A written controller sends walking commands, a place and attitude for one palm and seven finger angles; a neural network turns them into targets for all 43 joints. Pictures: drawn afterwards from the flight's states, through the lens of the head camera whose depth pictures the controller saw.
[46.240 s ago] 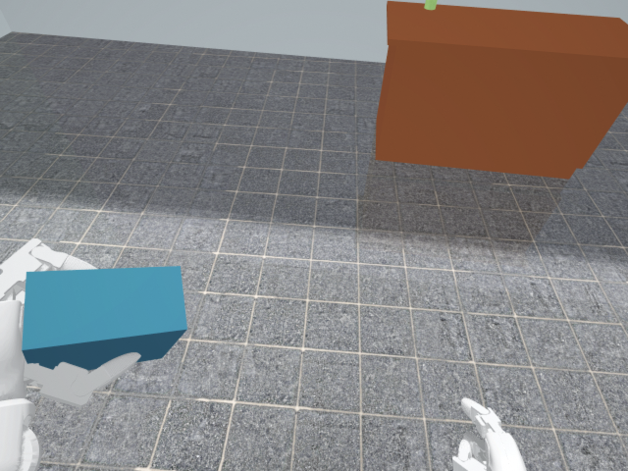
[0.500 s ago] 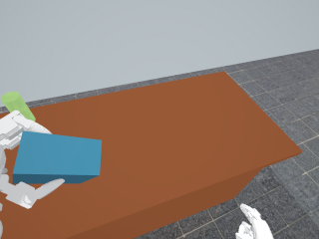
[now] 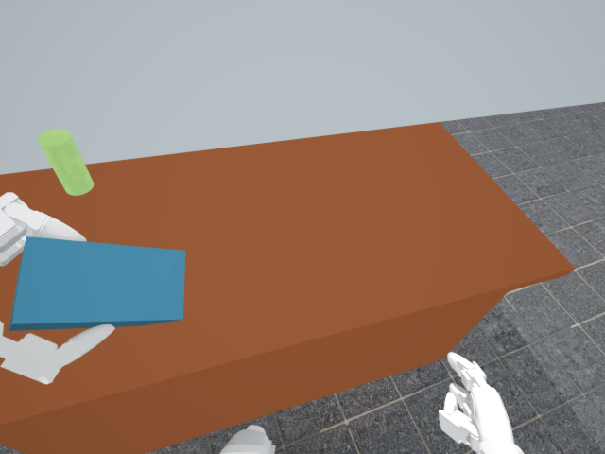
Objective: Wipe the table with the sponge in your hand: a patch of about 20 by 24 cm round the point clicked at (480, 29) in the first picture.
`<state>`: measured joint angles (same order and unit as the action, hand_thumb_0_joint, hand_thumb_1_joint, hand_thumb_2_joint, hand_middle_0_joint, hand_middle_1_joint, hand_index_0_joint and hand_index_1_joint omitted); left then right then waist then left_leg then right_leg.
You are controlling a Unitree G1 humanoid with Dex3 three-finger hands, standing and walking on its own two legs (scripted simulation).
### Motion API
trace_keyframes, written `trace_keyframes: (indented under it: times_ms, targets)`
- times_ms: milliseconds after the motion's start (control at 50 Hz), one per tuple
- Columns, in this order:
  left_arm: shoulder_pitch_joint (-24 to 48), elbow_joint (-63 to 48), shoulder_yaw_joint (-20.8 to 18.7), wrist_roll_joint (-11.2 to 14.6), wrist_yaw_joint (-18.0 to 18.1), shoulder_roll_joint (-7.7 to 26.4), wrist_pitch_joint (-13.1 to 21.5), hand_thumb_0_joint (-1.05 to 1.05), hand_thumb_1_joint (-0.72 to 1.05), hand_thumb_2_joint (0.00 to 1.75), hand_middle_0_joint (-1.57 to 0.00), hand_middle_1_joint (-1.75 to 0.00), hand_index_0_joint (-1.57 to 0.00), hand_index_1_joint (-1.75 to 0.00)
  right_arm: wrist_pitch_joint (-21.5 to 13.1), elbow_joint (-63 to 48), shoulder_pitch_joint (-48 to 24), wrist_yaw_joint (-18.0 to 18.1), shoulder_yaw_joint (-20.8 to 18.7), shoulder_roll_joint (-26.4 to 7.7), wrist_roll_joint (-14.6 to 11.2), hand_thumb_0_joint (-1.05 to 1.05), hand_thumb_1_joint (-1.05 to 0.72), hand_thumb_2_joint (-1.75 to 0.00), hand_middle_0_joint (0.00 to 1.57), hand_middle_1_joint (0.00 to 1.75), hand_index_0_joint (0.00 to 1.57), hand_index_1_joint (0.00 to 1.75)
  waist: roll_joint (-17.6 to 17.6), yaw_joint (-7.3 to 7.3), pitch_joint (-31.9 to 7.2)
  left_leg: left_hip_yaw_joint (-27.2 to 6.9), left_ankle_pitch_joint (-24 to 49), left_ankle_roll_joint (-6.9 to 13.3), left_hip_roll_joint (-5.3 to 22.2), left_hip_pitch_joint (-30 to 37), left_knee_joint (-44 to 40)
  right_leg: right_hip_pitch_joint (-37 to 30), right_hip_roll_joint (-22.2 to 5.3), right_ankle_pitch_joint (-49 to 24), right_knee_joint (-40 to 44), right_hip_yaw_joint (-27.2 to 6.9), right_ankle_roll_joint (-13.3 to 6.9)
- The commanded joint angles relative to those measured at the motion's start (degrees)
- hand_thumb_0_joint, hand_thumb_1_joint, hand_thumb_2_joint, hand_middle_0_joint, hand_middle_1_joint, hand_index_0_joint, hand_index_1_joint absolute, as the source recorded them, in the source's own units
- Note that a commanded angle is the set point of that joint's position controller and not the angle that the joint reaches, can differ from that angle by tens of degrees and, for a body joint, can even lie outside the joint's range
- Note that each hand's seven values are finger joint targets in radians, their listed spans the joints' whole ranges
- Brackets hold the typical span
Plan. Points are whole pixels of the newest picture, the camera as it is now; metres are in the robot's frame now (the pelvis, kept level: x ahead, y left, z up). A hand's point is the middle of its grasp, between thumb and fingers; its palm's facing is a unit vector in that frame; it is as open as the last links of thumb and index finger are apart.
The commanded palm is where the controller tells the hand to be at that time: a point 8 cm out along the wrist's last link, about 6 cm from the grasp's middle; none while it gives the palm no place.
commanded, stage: step back with the hand held close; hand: left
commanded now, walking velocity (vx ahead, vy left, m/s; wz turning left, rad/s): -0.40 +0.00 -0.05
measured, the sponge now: (119, 291) +0.23 +0.21 +0.16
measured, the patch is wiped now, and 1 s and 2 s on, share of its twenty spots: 1.00 1.00 1.00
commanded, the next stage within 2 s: stop stepping back and stand still in 0.60 s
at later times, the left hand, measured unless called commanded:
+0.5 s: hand out of the picture +0.09 +0.24 +0.20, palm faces +0.44 -0.81 -0.38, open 10.4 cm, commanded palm +0.04 +0.28 +0.20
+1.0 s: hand out of the picture -0.08 +0.23 +0.19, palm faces +0.25 -0.89 -0.39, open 10.4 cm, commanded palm -0.10 +0.28 +0.20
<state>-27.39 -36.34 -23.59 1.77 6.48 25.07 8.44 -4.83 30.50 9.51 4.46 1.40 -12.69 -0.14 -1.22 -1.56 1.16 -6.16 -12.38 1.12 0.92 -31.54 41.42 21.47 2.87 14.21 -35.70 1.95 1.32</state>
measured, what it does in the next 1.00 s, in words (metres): walks backwards: right foot, then left foot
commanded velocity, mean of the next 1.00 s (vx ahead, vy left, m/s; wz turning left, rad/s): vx -0.15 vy -0.01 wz -0.05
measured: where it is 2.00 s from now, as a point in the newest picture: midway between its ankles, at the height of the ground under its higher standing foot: outside the picture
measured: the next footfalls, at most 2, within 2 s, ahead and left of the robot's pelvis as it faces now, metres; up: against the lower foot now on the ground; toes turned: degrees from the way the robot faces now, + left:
right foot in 0.44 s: -0.13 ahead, -0.12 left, +0.00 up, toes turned +2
left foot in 0.68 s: -0.12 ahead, +0.08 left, +0.00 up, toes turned -2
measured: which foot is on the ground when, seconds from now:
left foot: down 0.00-0.48, up 0.50-0.66, down 0.68-1.00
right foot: down 0.00-0.22, up 0.24-0.42, down 0.44-0.68, up 0.70-1.00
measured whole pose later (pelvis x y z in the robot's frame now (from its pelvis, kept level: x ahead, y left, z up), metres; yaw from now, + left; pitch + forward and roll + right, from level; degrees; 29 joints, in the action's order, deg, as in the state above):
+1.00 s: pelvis -0.28 +0.01 +0.02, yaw -4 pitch +0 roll -3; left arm -32.9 -36.3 -20.1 2.9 5.5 26.5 7.5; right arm -4.4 34.3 16.1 1.9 0.9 -11.8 -1.8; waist 2.5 0.9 -3.8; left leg 1.3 -10.0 2.1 1.2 -24.3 30.0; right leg 21.7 2.3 23.6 -47.2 2.8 -0.3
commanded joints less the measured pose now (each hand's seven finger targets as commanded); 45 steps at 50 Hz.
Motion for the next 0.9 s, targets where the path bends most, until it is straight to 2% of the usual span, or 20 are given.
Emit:
trace_keyframes:
  times_ms: [0,60,120,160,200,260,380,440,460,480,500,560,600,620,660,680,720,760,840,880]
  targets:
    - [6.3,-8.9,-3.8,0.4,1.0,6.4,3.2,0.00,0.10,1.30,-1.20,-1.60,-1.20,-1.60,-2.9,-7.5,-3.4,1.0,-3.9,-8.5,0.1,0.00,-0.90,-0.90,0.20,0.30,0.20,0.30,-0.6,1.39,-6.5,-4.8,-27.5,2.5,3.7,-1.5,-8.7,-1.7,-4.3,3.6,7.0,-7.6,-2.8]
    - [9.8,-10.6,0.1,1.4,1.8,5.9,2.8,0.00,0.10,1.30,-1.20,-1.60,-1.20,-1.60,-2.2,-5.5,-3.2,1.1,-3.3,-7.0,0.2,0.00,-0.90,-0.90,0.20,0.30,0.20,0.30,6.9,2.51,-7.6,0.9,-14.9,-1.7,0.1,12.8,9.4,12.4,-15.5,0.7,14.8,-14.4,-8.7]
    - [12.1,-13.3,-1.1,1.1,2.5,8.8,2.2,0.00,0.10,1.30,-1.20,-1.60,-1.20,-1.60,-0.5,-6.0,-4.7,0.7,-3.0,-7.3,0.0,0.00,-0.90,-0.90,0.20,0.30,0.20,0.30,8.0,2.57,-8.5,0.5,-13.9,-1.3,0.5,12.3,10.3,12.4,-16.7,-3.4,12.9,-13.3,-8.4]
    - [9.1,-15.3,-2.6,1.2,2.4,9.3,1.9,0.00,0.10,1.30,-1.20,-1.60,-1.20,-1.60,0.2,-7.2,-5.5,0.9,-2.9,-7.7,0.0,0.00,-0.90,-0.90,0.20,0.30,0.20,0.30,-1.4,2.62,-7.4,-5.2,-19.0,0.6,3.3,7.9,-5.2,9.2,-10.5,1.9,5.0,-7.0,-4.8]
    - [6.5,-16.5,-6.3,-0.3,2.5,10.1,2.4,0.00,0.10,1.30,-1.20,-1.60,-1.20,-1.60,-0.2,-8.4,-6.3,0.4,-4.1,-9.8,0.7,0.00,-0.90,-0.90,0.20,0.30,0.20,0.30,-20.0,1.61,-8.7,-21.6,-35.6,6.7,13.0,-5.8,-24.6,-1.3,1.7,8.4,-17.5,-1.0,-0.2]
    - [6.4,-17.7,-9.8,-0.6,2.2,11.7,3.4,0.00,0.10,1.30,-1.20,-1.60,-1.20,-1.60,-0.8,-6.6,-4.7,-0.9,-5.6,-7.5,1.6,0.00,-0.90,-0.90,0.20,0.30,0.20,0.30,-14.1,1.44,-11.5,-18.0,-28.5,8.1,15.6,-8.7,-26.3,-4.3,3.7,11.2,-38.5,-4.5,0.6]
    - [1.6,-14.2,-7.3,2.6,1.8,7.3,4.8,0.00,0.10,1.30,-1.20,-1.60,-1.20,-1.60,-4.2,-4.5,-2.3,-2.1,-4.1,-6.0,0.4,0.00,-0.90,-0.90,0.20,0.30,0.20,0.30,-15.8,1.22,-13.9,-7.9,-16.2,1.8,11.0,14.8,-21.2,0.0,2.0,14.4,-4.6,-2.0,-2.0]
    - [6.4,-12.7,-4.6,1.9,1.2,8.0,6.5,0.00,0.10,1.30,-1.20,-1.60,-1.20,-1.60,-5.1,-2.0,-0.1,-1.7,-3.2,-4.5,0.2,0.00,-0.90,-0.90,0.20,0.30,0.20,0.30,-5.0,2.07,-15.0,1.0,-5.1,-2.6,4.8,24.5,0.9,0.3,-4.7,-4.6,22.5,-5.3,-5.2]
    - [10.7,-12.5,-0.6,1.5,1.2,6.3,7.4,0.00,0.10,1.30,-1.20,-1.60,-1.20,-1.60,-4.9,-0.9,0.0,-1.6,-3.0,-3.2,-0.9,0.00,-0.90,-0.90,0.20,0.30,0.20,0.30,9.1,3.02,-13.4,6.2,-8.6,-4.0,0.1,23.6,19.9,4.1,-13.9,-17.4,26.0,-12.7,-8.0]
    - [13.8,-10.9,0.5,0.8,1.3,8.3,8.0,0.00,0.10,1.30,-1.20,-1.60,-1.20,-1.60,-3.8,-1.7,-2.1,-0.9,-3.7,-4.8,-1.1,0.00,-0.90,-0.90,0.20,0.30,0.20,0.30,18.7,2.71,-10.0,9.2,-21.1,-5.1,-5.8,9.8,37.2,-0.9,-18.8,-49.0,19.8,-19.3,-10.5]
    - [14.2,-9.8,0.8,0.9,1.0,8.2,7.2,0.00,0.10,1.30,-1.20,-1.60,-1.20,-1.60,-4.1,-4.3,-5.8,-0.5,-5.0,-6.0,-1.7,0.00,-0.90,-0.90,0.20,0.30,0.20,0.30,26.2,1.93,-4.1,4.2,-22.4,-3.8,-6.5,3.9,45.1,4.0,-20.0,-56.9,15.9,-18.8,-9.6]
    - [13.2,-2.4,-1.9,2.1,0.3,6.5,5.7,0.00,0.10,1.30,-1.20,-1.60,-1.20,-1.60,-0.9,-5.1,-6.5,-0.5,0.6,-2.5,0.3,0.00,-0.90,-0.90,0.20,0.30,0.20,0.30,4.8,4.15,1.9,3.1,-16.2,-1.9,-1.3,2.7,20.9,-0.9,-15.4,-52.1,8.3,-8.6,-7.7]
    - [15.3,-0.8,-2.1,2.4,0.8,7.6,6.6,0.00,0.10,1.30,-1.20,-1.60,-1.20,-1.60,0.8,-5.0,-6.5,0.0,0.6,-4.4,-0.3,0.00,-0.90,-0.90,0.20,0.30,0.20,0.30,-1.3,3.50,0.7,5.8,-10.6,-1.8,-3.3,4.0,-3.9,-9.0,-12.4,-56.3,-0.9,-8.4,-6.5]
    - [15.1,-1.1,-1.6,2.5,1.1,7.3,6.4,0.00,0.10,1.30,-1.20,-1.60,-1.20,-1.60,1.0,-5.1,-5.8,0.1,-0.3,-5.2,-0.9,0.00,-0.90,-0.90,0.20,0.30,0.20,0.30,-2.0,3.83,-2.5,5.7,1.4,-1.3,-2.0,9.9,-13.8,-8.4,-11.5,-49.4,-5.0,-9.0,-5.8]
    - [12.9,-7.0,-1.3,2.7,0.9,6.8,5.6,0.00,0.10,1.30,-1.20,-1.60,-1.20,-1.60,0.4,-6.8,-4.2,-1.2,-3.2,-7.7,-0.8,0.00,-0.90,-0.90,0.20,0.30,0.20,0.30,-9.1,2.43,-8.3,-12.3,41.8,4.6,17.7,28.9,-17.0,10.6,-2.3,7.9,-18.9,-7.1,-2.1]
    - [13.6,-10.3,-2.0,2.2,0.9,7.2,5.9,0.00,0.10,1.30,-1.20,-1.60,-1.20,-1.60,-0.2,-5.9,-2.4,-2.4,-3.5,-7.3,-0.6,0.00,-0.90,-0.90,0.20,0.30,0.20,0.30,-5.8,2.09,-10.9,-13.4,44.6,6.4,19.9,30.3,-15.1,13.8,-0.7,16.9,-25.3,-11.1,-1.9]
    - [2.2,-8.1,-5.0,2.2,0.2,7.3,4.8,0.00,0.10,1.30,-1.20,-1.60,-1.20,-1.60,-1.3,-6.9,-1.7,-3.6,-5.8,-9.3,-1.1,0.00,-0.90,-0.90,0.20,0.30,0.20,0.30,-3.6,1.07,-17.6,-9.7,36.1,5.7,17.1,32.6,-14.8,15.8,-0.8,14.7,-29.9,-7.9,-0.5]
    - [-0.1,-20.6,-3.8,3.1,-0.4,6.5,3.7,0.00,0.10,1.30,-1.20,-1.60,-1.20,-1.60,-1.9,-8.7,-2.4,-5.0,-5.4,-7.2,-1.3,0.00,-0.90,-0.90,0.20,0.30,0.20,0.30,-10.0,1.92,-21.9,-8.9,25.0,0.3,12.8,32.6,-16.7,12.5,-0.5,11.5,-29.2,-6.6,0.2]
    - [-2.8,-21.1,-4.8,1.7,0.9,9.7,2.4,0.00,0.10,1.30,-1.20,-1.60,-1.20,-1.60,-1.7,-8.2,-4.6,-4.5,-4.5,-7.7,-2.1,0.00,-0.90,-0.90,0.20,0.30,0.20,0.30,-11.0,2.23,-11.1,-8.9,-25.1,0.3,9.5,15.2,-28.5,9.6,-0.8,2.8,-24.2,-1.9,0.4]
    - [-2.6,-15.7,-4.5,1.6,0.9,8.7,2.6,0.00,0.10,1.30,-1.20,-1.60,-1.20,-1.60,-2.3,-6.4,-5.3,-3.6,-3.0,-6.6,-1.9,0.00,-0.90,-0.90,0.20,0.30,0.20,0.30,-15.5,1.62,-6.7,-7.3,-31.1,-0.6,8.8,7.2,-31.4,6.1,0.0,5.0,-20.1,0.9,-0.5]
